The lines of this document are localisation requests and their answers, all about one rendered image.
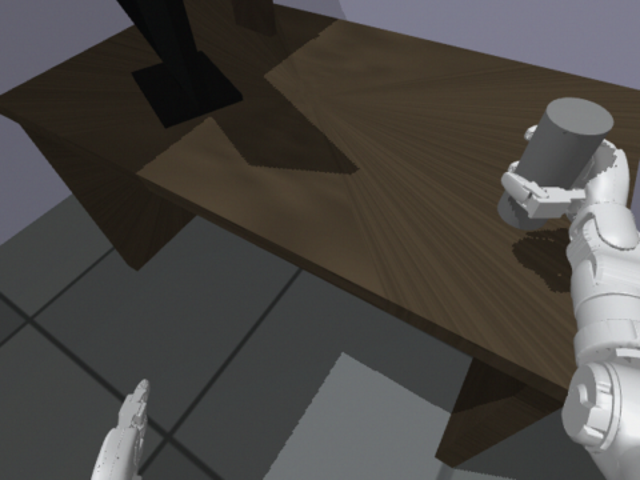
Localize right robot arm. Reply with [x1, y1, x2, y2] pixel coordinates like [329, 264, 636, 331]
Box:
[562, 203, 640, 480]

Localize right robot hand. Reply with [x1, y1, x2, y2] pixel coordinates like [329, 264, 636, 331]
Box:
[501, 125, 630, 223]

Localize desk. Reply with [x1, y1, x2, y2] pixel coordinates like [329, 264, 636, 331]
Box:
[0, 0, 640, 468]

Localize left robot hand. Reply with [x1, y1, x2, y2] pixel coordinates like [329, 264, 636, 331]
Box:
[91, 379, 150, 480]

